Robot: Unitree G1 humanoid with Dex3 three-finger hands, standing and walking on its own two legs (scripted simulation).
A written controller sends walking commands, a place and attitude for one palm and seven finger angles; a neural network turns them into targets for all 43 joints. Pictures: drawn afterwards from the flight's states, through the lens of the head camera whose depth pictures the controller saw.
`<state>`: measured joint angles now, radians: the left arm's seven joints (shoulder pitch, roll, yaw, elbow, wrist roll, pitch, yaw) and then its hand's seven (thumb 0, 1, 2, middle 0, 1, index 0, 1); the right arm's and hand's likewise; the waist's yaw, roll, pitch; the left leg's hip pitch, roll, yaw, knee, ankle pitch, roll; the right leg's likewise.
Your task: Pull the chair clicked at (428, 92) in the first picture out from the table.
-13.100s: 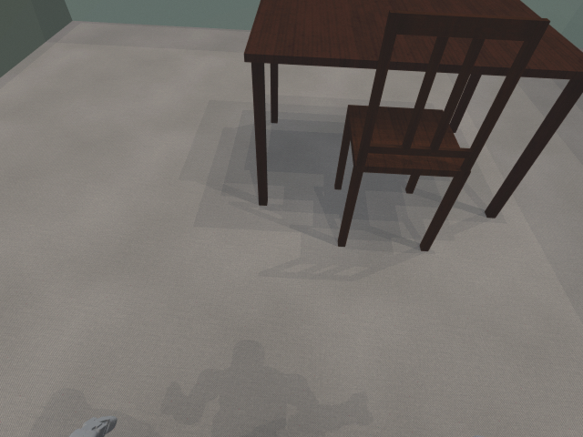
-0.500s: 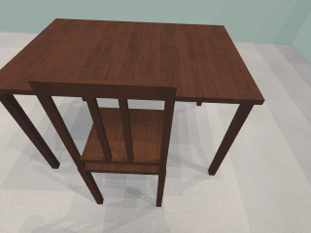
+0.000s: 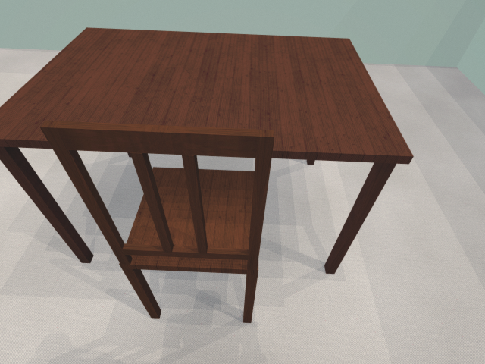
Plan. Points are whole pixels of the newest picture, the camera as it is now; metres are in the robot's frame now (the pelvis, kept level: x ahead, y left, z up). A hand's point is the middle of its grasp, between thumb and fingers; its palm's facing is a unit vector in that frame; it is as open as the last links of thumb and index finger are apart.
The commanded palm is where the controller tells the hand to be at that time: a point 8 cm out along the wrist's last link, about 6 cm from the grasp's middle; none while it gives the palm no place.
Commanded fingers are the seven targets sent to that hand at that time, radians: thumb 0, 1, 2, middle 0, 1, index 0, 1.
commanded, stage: look again from close up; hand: left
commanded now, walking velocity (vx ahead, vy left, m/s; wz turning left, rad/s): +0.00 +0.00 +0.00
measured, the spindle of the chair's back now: (156, 208) +0.44 +0.22 -0.05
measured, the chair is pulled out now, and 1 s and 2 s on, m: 0.00 0.00 0.00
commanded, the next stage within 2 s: raise the hand toward the chair's back in 0.18 s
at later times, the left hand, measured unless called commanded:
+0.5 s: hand (137, 347) +0.16 +0.18 -0.05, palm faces +0.19 -0.96 -0.19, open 7.7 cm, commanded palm +0.10 +0.20 -0.07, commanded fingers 0.00 0.62 0.78 -0.17 -0.26 -0.17 -0.26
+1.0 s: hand (166, 359) +0.15 +0.13 -0.05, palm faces -0.05 -1.00 -0.06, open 11.9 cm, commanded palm +0.12 +0.20 -0.06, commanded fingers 0.00 0.04 0.53 -0.11 -0.16 -0.11 -0.16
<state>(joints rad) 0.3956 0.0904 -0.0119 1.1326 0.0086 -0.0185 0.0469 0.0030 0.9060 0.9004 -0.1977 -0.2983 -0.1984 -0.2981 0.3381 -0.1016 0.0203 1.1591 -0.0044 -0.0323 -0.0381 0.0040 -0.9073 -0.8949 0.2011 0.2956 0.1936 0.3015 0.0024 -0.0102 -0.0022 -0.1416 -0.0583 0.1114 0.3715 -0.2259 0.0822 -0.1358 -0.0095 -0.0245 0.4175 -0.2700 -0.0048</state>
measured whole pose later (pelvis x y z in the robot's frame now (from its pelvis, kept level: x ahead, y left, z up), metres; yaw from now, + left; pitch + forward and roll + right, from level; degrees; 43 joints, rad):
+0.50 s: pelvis -0.03 -0.01 -0.02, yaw +4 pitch +3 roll +0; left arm 0.38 0.22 -0.01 0.19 -0.14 -0.09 0.10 0.06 0.89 0.86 -0.18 -0.28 -0.18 -0.28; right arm 0.34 -0.30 0.01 0.84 0.01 -0.30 -0.05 0.03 -0.92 -0.89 0.21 0.30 0.20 0.30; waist -0.04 0.04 -0.04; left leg -0.38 -0.07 0.06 0.61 -0.28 0.07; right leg -0.34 -0.03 -0.09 0.64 -0.35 -0.01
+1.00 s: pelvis -0.06 -0.06 -0.11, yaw +5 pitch +16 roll -2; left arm 0.32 0.24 0.12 0.01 -0.29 -0.47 -0.39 0.01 0.26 0.63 -0.13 -0.20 -0.13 -0.20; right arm 0.11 -0.19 0.08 0.58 0.02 -0.26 -0.05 0.01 -0.90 -0.89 0.21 0.30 0.20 0.30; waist 0.05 0.04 -0.13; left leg -1.02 0.02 -0.04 1.25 -0.50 0.00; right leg -0.92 0.02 -0.20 1.20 -0.56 -0.11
